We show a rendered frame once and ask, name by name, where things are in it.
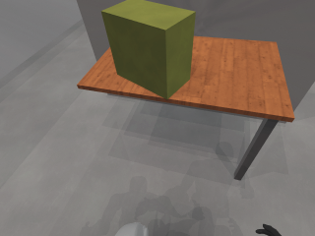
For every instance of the carton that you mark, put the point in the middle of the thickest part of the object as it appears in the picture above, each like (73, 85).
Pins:
(151, 44)

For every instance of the robot left thigh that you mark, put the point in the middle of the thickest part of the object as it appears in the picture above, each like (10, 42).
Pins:
(133, 229)

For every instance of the right robot hand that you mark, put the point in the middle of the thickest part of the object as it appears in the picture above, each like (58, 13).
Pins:
(268, 230)

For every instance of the table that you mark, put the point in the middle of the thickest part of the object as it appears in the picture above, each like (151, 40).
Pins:
(239, 76)

